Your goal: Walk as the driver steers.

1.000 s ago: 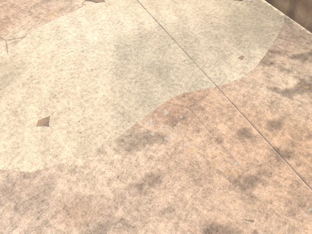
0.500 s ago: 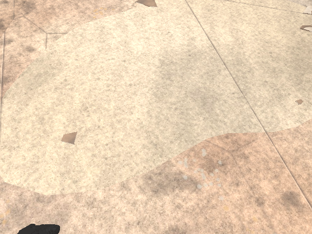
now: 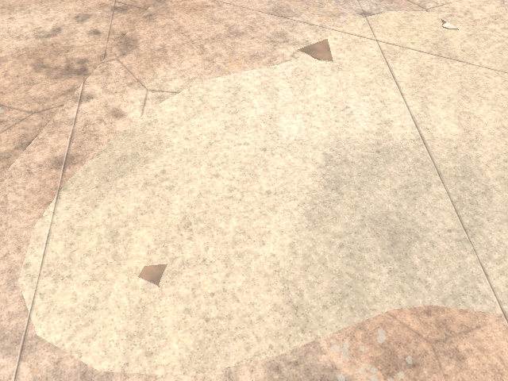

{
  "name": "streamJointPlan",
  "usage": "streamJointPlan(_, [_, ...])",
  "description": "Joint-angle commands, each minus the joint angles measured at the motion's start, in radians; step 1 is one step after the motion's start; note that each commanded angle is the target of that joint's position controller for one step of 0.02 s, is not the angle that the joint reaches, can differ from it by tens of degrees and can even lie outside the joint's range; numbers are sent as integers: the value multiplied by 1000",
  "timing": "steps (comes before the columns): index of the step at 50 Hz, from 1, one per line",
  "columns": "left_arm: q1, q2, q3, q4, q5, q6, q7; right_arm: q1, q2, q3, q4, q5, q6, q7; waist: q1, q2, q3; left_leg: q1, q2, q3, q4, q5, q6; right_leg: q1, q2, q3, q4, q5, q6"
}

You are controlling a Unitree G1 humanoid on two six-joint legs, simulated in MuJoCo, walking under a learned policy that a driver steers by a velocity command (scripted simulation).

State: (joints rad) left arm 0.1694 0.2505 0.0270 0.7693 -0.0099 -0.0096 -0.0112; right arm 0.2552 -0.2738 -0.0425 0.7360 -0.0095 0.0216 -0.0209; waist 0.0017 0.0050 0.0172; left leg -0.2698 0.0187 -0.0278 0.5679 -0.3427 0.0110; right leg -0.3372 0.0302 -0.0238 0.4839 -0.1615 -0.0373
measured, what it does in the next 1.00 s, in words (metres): walks ahead: right foot, then left foot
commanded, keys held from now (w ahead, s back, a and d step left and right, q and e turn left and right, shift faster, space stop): w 0.90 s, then w+e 0.06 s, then e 0.04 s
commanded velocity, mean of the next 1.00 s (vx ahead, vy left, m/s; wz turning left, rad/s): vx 0.45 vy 0.00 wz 0.01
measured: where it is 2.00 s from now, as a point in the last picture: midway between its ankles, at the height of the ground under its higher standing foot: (269, 317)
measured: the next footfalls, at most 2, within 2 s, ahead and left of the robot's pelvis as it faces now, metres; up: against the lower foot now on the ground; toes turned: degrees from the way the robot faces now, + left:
right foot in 0.36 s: +0.26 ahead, -0.15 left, +0.00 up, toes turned -2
left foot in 0.88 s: +0.58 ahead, +0.08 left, +0.00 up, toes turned +1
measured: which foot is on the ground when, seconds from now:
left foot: down 0.00-0.38, up 0.40-0.86, down 0.88-1.00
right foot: down 0.00-0.02, up 0.04-0.34, down 0.36-0.90, up 0.92-1.00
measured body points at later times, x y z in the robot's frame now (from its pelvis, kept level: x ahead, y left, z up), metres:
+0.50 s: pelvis +0.19 -0.06 +0.00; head +0.21 -0.07 +0.45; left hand +0.34 +0.21 -0.10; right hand +0.24 -0.34 -0.12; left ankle +0.10 +0.09 -0.65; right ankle +0.21 -0.15 -0.73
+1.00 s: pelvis +0.47 -0.01 +0.00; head +0.50 +0.00 +0.45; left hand +0.50 +0.27 -0.14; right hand +0.63 -0.27 -0.09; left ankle +0.54 +0.08 -0.73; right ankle +0.34 -0.15 -0.64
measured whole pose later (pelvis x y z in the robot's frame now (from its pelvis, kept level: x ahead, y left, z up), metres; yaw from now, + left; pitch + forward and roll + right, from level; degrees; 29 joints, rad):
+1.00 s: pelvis +0.47 -0.01 +0.00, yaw -2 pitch +1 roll +0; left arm 0.34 0.30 0.04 0.87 -0.03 -0.06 -0.01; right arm 0.14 -0.26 -0.04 0.71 0.00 -0.09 0.03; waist 0.03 -0.03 0.05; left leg -0.38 -0.02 0.06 0.51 -0.15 0.05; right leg -0.34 -0.02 0.05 1.15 -0.41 -0.03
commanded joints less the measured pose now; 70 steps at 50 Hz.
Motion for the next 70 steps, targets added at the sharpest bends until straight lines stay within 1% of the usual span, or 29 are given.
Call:
streamJointPlan(1, [-128, 96, 23, -102, -6, -22, 5, 154, -143, -40, -13, -9, -33, -5, -77, 0, -32, 199, 115, -147, -188, -173, 122, -209, -113, 152, -85, -428, -33])
streamJointPlan(2, [-164, 71, 19, -125, -11, -40, 2, 193, -199, -59, 8, -1, -38, -3, -87, 177, 13, 182, 225, -367, -341, -394, 197, -292, 7, -9, 144, -308, 20])
streamJointPlan(3, [-181, 108, 29, -132, -18, -58, -1, 163, -219, -64, -2, -3, -52, -3, -97, 238, 87, 174, 319, -521, -438, -385, 244, -373, -5, 16, 280, -276, 10])
streamJointPlan(5, [-129, 146, 48, -109, -19, -76, -10, 140, -155, -47, -9, 2, -81, -7, -64, 174, 84, 271, 305, -472, -411, -215, 228, -488, -59, 72, 409, -248, -7])
streamJointPlan(7, [-141, 118, 40, -104, -6, -86, -24, 145, -142, -42, -6, 23, -87, -4, -68, 119, 61, 342, 263, -358, -398, -36, 193, -501, -89, 63, 358, -159, -1])
streamJointPlan(11, [-204, 69, 17, -113, -8, -85, -49, 149, -167, -50, -4, 19, -76, 6, -87, 136, 39, 204, 179, -168, -399, 135, 165, -242, -50, -18, 158, -21, 37])
streamJointPlan(14, [-212, 102, 18, -120, -16, -80, -51, 169, -200, -61, 8, 28, -73, 13, -84, 145, 53, 152, 207, -170, -390, 130, 167, -131, -38, -23, 78, 18, 30])
streamJointPlan(17, [-85, 151, 39, -79, -10, -78, -38, 145, -198, -59, 15, 33, -72, 12, 3, 128, 16, 113, 202, -137, -284, 265, 124, 73, -21, -32, 15, 32, -11])
streamJointPlan(18, [33, 188, 58, -44, -10, -76, -27, 142, -169, -49, 16, 27, -74, 11, 60, 98, -48, 72, 159, -82, -132, 372, 94, 231, -31, -15, 3, 26, -37])
streamJointPlan(19, [195, 262, 78, -17, 1, -75, -15, 136, -109, -26, -11, 6, -78, 9, 124, -47, -183, -74, 91, -10, 186, 247, 44, 465, -209, 196, -11, 1, -99])
streamJointPlan(20, [263, 352, 95, 2, 12, -68, -21, 202, -34, -6, -51, 21, -99, 3, 97, -350, -278, -388, -55, 10, 515, -183, -13, 663, -406, 668, -180, -274, -248])
streamJointPlan(21, [225, 269, 73, -3, -2, -72, -24, 167, -131, -29, -35, 43, -113, 4, 106, -243, -208, -499, -11, -85, 661, -209, -12, 608, -408, 742, -250, -422, -252])
streamJointPlan(22, [169, 220, 58, -10, -3, -74, -21, 95, -168, -41, -46, 57, -120, 11, 91, -183, -99, -551, 39, -73, 682, -123, 9, 518, -382, 609, -245, -374, -220])
streamJointPlan(25, [62, 150, 39, -29, 23, -77, -21, 53, -129, -40, -34, 27, -116, 13, 21, -96, -19, -445, 119, -53, 578, 64, 14, 297, -270, 367, -286, -70, -186])
streamJointPlan(33, [119, 184, 51, 20, 1, -83, 0, -134, -47, -10, -87, 15, -109, 28, 40, -59, 43, -393, 98, 3, 152, 373, -28, 205, -207, 127, -368, 208, -177])
streamJointPlan(40, [229, 214, 62, 84, -15, -54, 11, -294, -71, -10, -148, 27, -123, 66, 66, -56, 65, -359, 46, 9, -51, 374, 25, 383, -281, 120, -294, 279, -144])
streamJointPlan(42, [217, 233, 68, 86, -12, -44, 15, -229, -104, -24, -136, 24, -122, 67, 18, -82, 11, -240, 6, 40, -63, 292, 55, 425, -280, 108, -192, 514, -123])
streamJointPlan(44, [200, 207, 54, 74, 0, -34, 21, 47, -182, -65, -62, 19, -117, 51, -121, -65, -180, 185, 11, 40, -60, 306, 119, 294, -198, 43, 164, 618, -71])
streamJointPlan(45, [296, 104, 20, 40, 15, -48, 16, 176, -284, -86, -45, -6, -113, 42, -108, 123, -358, 602, 277, -346, -39, 239, 251, -73, -78, 1, 559, 225, -10])
streamJointPlan(46, [326, 74, 6, 61, 2, -68, 8, 204, -238, -76, -31, 11, -109, 44, -106, 263, -460, 715, 395, -710, -213, 52, 336, -291, 35, 105, 779, -399, 12])
streamJointPlan(47, [234, 185, 37, 42, -29, -83, 1, 149, -173, -54, -37, 17, -108, 43, -123, 163, -302, 600, 366, -613, -256, -50, 278, -395, -28, 169, 851, -380, -3])
streamJointPlan(48, [146, 195, 40, 14, -44, -89, 0, 82, -146, -45, -44, 14, -108, 38, -103, 112, -174, 449, 330, -459, -281, -21, 238, -410, -80, 137, 823, -290, -11])
streamJointPlan(50, [123, 172, 48, 20, -19, -70, 11, -39, -89, -27, -45, -5, -121, 42, -25, 64, -43, 192, 255, -240, -336, 319, 200, -302, -140, 126, 702, -180, 11])
streamJointPlan(54, [197, 111, 49, 38, -9, -11, 28, -112, -104, -36, -17, -18, -147, 43, 49, 79, -25, 29, 228, -4, -366, 761, 206, -182, -127, 115, 620, -108, 68])
streamJointPlan(60, [26, 77, 40, -49, 4, -11, -6, -96, -148, -46, 20, -6, -104, -6, -11, 62, -36, 109, 201, 160, -350, 731, 182, -164, -117, 40, 262, 191, 72])
streamJointPlan(66, [-13, 124, 66, -126, 7, 4, -39, -100, -184, -65, 38, 32, -46, -19, -6, 71, -36, 246, 270, 150, -159, 744, 149, -169, -82, -7, 143, -11, 8])
streamJointPlan(68, [121, 174, 95, -104, 10, -4, -30, -87, -161, -61, 38, 36, -35, -24, 59, 12, -105, 201, 187, 200, 101, 769, 75, 44, -16, -26, -18, 164, -53])
streamJointPlan(69, [194, 289, 127, -108, 14, -4, -4, -59, -132, -49, 17, 1, -42, -20, 72, -176, -187, 4, 94, 228, 385, 447, -7, 268, -182, 225, -27, 661, -138])
streamJointPlan(70, [165, 353, 130, -134, 31, -3, 4, 1, -67, -23, -16, -29, -48, -5, -1, -322, -305, -317, -96, 127, 691, -367, -72, 506, -407, 610, -27, 822, -375])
